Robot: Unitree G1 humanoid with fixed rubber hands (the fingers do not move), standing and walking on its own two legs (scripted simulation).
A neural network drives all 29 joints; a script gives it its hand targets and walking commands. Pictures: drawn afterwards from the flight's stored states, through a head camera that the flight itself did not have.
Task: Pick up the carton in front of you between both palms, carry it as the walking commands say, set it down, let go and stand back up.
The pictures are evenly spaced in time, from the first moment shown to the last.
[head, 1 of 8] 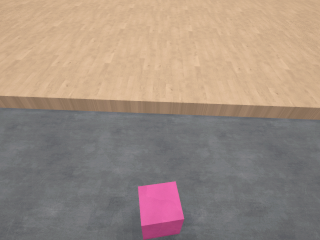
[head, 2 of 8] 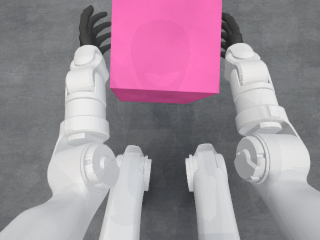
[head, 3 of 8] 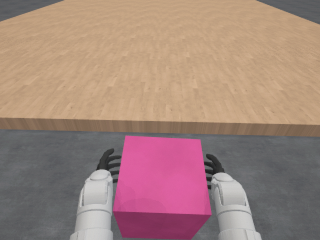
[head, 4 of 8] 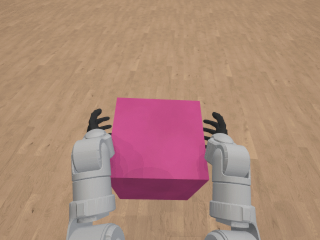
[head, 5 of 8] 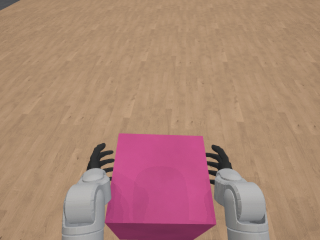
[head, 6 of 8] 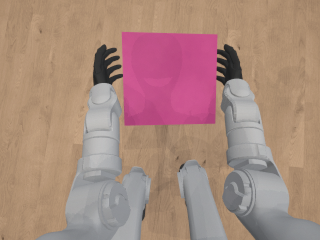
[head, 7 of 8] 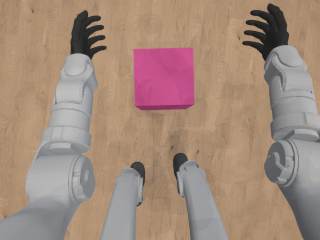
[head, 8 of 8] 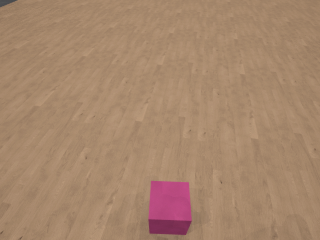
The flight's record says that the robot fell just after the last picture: no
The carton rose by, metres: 0.90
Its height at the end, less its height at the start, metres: +0.14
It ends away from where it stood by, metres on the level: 2.83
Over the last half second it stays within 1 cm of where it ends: yes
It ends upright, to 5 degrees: yes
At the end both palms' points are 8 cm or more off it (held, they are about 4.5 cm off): yes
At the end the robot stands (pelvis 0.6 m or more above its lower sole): yes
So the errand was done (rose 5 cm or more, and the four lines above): yes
